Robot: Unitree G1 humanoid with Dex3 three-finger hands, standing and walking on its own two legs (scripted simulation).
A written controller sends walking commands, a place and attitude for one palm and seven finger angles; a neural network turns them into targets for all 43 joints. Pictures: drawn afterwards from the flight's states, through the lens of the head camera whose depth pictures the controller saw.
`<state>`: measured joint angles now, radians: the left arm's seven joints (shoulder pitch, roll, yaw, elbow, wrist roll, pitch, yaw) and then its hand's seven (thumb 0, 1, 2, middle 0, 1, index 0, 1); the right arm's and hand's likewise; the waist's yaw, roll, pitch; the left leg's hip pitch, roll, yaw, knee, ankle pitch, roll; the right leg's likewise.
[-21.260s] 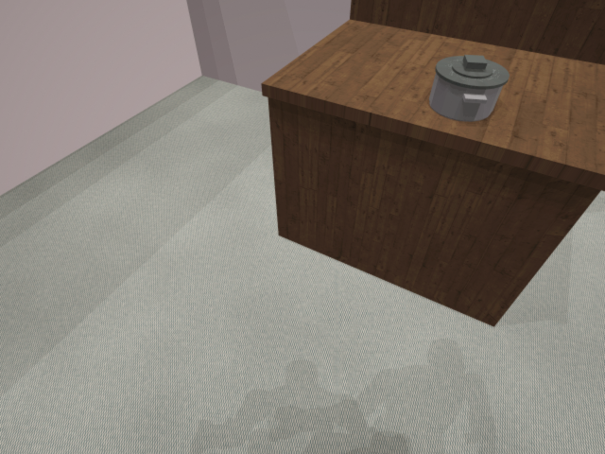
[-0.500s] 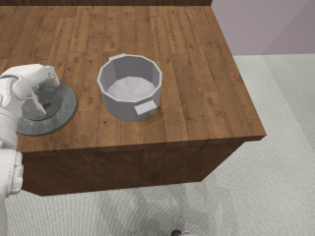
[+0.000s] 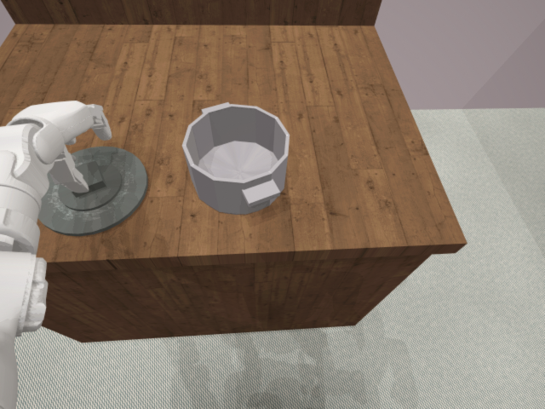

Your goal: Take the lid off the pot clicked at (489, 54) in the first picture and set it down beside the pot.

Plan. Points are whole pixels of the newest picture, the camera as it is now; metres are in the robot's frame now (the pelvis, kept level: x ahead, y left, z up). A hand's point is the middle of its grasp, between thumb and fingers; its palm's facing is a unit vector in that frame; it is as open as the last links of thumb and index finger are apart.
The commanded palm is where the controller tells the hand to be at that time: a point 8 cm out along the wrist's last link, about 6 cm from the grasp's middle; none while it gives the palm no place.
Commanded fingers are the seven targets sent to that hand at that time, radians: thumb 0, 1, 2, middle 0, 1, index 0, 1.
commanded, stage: raise the empty hand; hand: left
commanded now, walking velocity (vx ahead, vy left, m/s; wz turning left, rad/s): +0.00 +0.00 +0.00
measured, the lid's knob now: (86, 178) +0.48 +0.29 +0.01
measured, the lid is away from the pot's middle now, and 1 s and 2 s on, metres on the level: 0.25 0.25 0.25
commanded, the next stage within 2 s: draw the hand back to the body in 0.98 s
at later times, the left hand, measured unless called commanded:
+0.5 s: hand (66, 124) +0.48 +0.27 +0.13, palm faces -0.37 -0.06 -0.93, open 11.0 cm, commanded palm +0.49 +0.26 +0.20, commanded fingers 0.00 0.02 0.59 -0.33 -0.90 -0.33 -0.90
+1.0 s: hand (42, 96) +0.48 +0.27 +0.18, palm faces -0.34 -0.09 -0.93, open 11.0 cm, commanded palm +0.49 +0.26 +0.23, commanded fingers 0.00 0.02 0.59 -0.33 -0.90 -0.33 -0.90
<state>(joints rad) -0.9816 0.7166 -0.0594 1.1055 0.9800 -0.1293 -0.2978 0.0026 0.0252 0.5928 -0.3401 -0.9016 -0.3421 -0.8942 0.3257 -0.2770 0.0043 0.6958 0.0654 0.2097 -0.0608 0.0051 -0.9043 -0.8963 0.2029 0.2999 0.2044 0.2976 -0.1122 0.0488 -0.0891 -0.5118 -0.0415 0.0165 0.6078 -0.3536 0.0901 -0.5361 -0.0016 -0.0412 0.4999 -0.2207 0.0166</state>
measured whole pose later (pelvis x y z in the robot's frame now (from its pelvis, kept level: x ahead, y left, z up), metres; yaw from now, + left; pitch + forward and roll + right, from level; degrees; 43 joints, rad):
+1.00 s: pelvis +0.00 -0.01 +0.01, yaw +1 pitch +11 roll -2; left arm -1.17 0.74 -0.12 1.09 0.96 -0.02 -0.44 0.00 0.02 0.59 -0.34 -0.90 -0.34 -0.89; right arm 0.29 -0.29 0.02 0.69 0.08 0.18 -0.04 0.01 -0.91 -0.90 0.20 0.30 0.20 0.30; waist -0.10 0.05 -0.06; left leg -0.37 -0.05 0.00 0.48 -0.30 0.08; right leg -0.40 -0.01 -0.05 0.40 -0.19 0.02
